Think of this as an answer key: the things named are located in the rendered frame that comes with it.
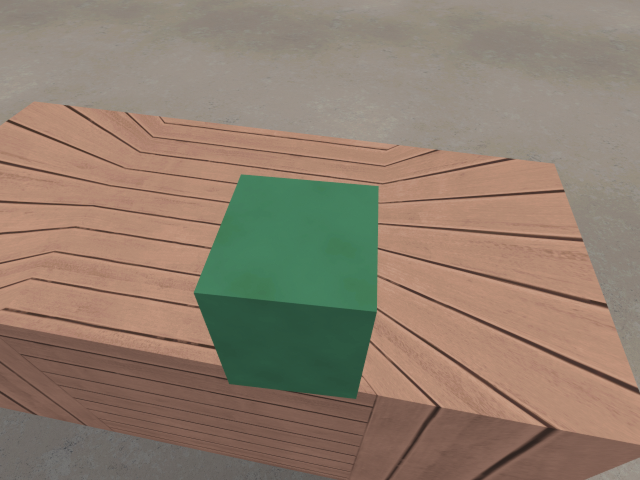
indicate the carton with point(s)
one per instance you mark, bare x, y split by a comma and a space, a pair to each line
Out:
289, 289

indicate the pedestal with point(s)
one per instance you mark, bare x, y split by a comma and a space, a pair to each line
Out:
493, 354

